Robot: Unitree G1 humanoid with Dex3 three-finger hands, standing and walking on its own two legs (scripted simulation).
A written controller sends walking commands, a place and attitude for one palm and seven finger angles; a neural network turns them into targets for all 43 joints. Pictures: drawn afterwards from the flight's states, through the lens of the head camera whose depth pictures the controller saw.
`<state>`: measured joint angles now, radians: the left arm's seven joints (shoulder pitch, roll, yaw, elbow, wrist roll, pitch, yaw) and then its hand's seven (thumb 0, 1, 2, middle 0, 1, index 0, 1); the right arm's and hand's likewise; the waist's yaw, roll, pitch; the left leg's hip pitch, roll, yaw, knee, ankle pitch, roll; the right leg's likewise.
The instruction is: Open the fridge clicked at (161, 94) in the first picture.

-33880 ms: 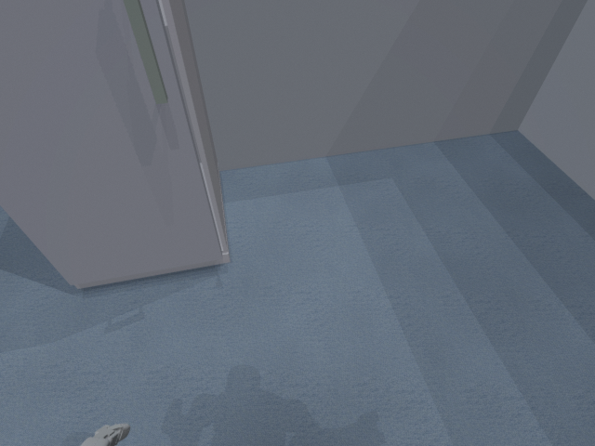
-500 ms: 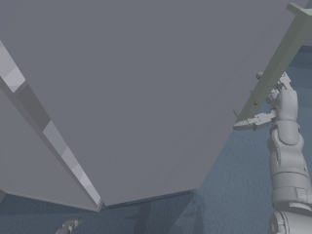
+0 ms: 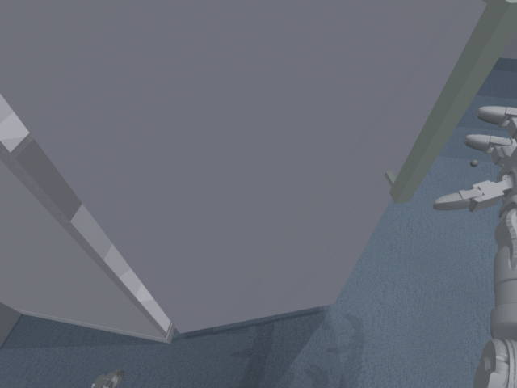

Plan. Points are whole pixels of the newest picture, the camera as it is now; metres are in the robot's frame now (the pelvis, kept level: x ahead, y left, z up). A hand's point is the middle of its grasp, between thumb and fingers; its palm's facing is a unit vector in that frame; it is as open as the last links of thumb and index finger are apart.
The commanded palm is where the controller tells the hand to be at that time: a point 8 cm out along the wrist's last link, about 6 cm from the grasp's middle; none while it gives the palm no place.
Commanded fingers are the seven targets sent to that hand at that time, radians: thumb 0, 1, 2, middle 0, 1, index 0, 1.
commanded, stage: slip the hand off the handle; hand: right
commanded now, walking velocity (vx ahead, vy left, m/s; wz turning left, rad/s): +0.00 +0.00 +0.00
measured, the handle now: (431, 116) +0.46 -0.20 +0.20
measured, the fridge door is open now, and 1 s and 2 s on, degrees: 69 69 69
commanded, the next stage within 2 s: draw the hand back to the body in 0.68 s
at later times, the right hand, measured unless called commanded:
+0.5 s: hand (502, 210) +0.34 -0.27 +0.15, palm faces +0.24 +0.95 -0.18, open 14.7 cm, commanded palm +0.29 -0.32 +0.15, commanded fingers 0.00 0.55 -0.20 0.25 1.15 0.25 1.15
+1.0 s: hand (506, 238) +0.29 -0.25 +0.16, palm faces -0.01 +1.00 -0.05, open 14.7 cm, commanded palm +0.24 -0.31 +0.16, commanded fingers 0.00 0.55 -0.20 0.25 1.15 0.25 1.15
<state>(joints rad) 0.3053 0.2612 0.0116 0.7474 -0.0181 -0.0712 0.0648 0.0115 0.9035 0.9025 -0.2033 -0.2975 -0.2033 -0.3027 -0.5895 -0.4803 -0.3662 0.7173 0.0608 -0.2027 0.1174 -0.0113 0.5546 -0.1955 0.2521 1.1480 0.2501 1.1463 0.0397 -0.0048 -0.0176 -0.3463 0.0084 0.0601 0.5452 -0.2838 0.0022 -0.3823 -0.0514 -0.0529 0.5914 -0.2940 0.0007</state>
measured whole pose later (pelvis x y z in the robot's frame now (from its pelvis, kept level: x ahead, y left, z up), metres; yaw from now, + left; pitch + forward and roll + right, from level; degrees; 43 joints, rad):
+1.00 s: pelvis -0.01 +0.01 +0.00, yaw -1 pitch -2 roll +1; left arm 0.19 0.28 -0.06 0.69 -0.07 -0.15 0.14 0.02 0.90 0.90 -0.20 -0.30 -0.21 -0.30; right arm -0.18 -0.48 -0.38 0.31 0.33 0.10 0.48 -0.01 0.55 -0.20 0.25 1.15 0.25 1.15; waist -0.02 -0.05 -0.02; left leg -0.19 0.01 0.08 0.51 -0.28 0.01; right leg -0.22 -0.05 -0.03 0.54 -0.27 0.02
